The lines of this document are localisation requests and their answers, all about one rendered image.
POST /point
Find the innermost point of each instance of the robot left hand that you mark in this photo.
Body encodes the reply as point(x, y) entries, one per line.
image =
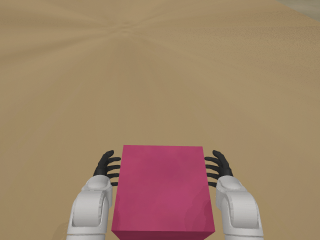
point(103, 167)

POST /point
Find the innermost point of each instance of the robot left forearm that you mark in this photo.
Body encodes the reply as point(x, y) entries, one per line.
point(90, 210)

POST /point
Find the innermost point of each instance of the robot right forearm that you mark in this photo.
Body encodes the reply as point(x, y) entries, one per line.
point(240, 213)

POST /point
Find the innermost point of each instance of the carton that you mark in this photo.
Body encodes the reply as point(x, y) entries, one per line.
point(162, 194)

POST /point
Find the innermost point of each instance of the robot right hand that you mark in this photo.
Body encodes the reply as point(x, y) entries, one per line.
point(223, 168)

